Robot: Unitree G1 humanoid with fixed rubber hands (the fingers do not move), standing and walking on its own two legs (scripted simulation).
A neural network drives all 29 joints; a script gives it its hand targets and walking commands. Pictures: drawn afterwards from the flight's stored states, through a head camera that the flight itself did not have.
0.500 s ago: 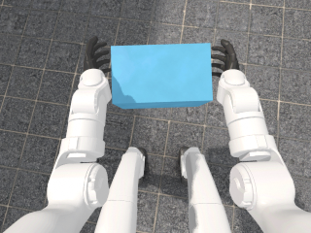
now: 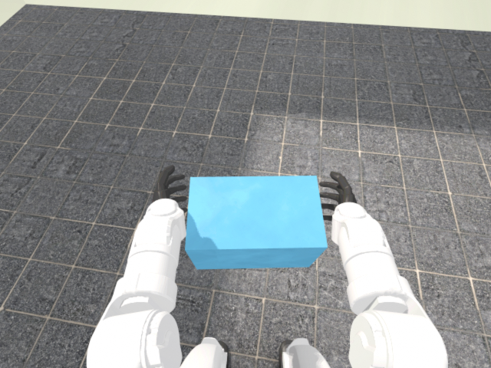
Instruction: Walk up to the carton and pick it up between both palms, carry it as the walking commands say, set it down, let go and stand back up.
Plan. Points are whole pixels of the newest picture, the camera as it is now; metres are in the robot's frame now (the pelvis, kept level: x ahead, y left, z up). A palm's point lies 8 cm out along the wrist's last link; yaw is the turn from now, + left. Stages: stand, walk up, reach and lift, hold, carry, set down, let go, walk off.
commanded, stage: reach and lift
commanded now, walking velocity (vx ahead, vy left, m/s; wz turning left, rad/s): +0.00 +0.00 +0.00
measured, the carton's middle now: (253, 225) +0.40 +0.01 -0.09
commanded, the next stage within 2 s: hold in 1.58 s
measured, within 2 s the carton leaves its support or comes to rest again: neither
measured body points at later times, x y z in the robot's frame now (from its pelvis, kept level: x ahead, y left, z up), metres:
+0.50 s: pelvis +0.09 +0.00 +0.04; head +0.06 -0.01 +0.49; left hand +0.39 +0.18 +0.07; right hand +0.39 -0.14 +0.05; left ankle +0.11 +0.14 -0.70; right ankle +0.12 -0.12 -0.70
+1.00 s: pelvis +0.08 +0.01 +0.04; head +0.03 +0.01 +0.49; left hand +0.39 +0.17 +0.08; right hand +0.38 -0.16 +0.07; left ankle +0.11 +0.14 -0.70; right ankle +0.12 -0.12 -0.70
